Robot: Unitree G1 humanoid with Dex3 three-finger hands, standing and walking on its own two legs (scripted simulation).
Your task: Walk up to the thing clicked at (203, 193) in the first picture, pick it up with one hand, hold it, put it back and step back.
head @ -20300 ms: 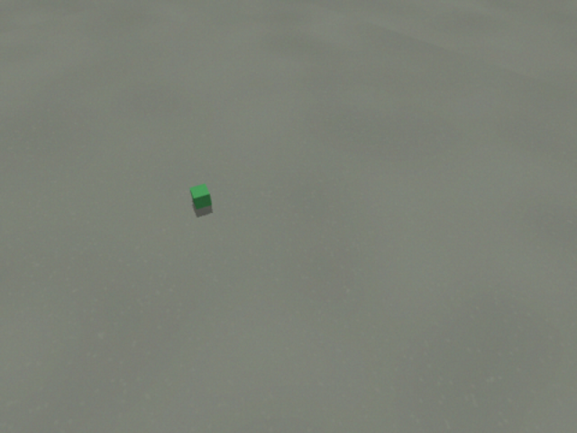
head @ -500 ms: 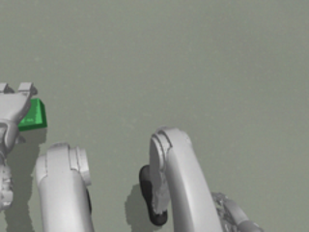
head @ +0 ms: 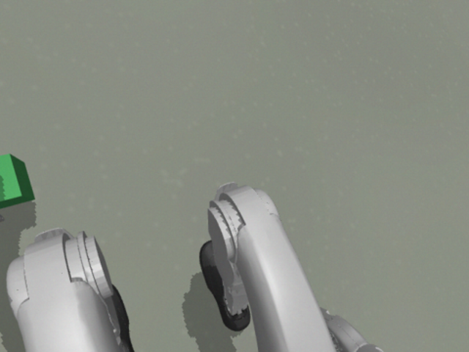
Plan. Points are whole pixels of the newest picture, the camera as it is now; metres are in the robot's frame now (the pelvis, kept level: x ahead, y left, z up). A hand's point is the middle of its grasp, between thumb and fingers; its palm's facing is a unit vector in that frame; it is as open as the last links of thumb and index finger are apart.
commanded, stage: rest palm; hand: left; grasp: from above
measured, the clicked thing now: out of the picture +0.42 +0.29 -0.26
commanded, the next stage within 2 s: close in 0.82 s
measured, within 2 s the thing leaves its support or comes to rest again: neither
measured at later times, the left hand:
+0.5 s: hand out of the picture +0.41 +0.28 -0.24, palm faces -0.38 -0.05 -0.92, open 14.2 cm
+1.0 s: hand out of the picture +0.40 +0.28 -0.24, palm faces -0.46 -0.13 -0.88, open 14.0 cm
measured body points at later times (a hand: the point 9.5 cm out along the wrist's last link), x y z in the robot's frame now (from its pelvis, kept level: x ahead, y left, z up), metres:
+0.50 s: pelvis +0.00 +0.01 +0.00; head +0.24 +0.12 +0.36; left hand +0.43 +0.28 -0.18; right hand +0.08 -0.26 -0.08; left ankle +0.07 +0.13 -0.27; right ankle +0.10 -0.11 -0.27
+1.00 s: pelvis -0.01 +0.00 +0.00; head +0.24 +0.11 +0.36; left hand +0.42 +0.29 -0.19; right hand +0.04 -0.25 -0.07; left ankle +0.07 +0.13 -0.27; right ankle +0.10 -0.11 -0.27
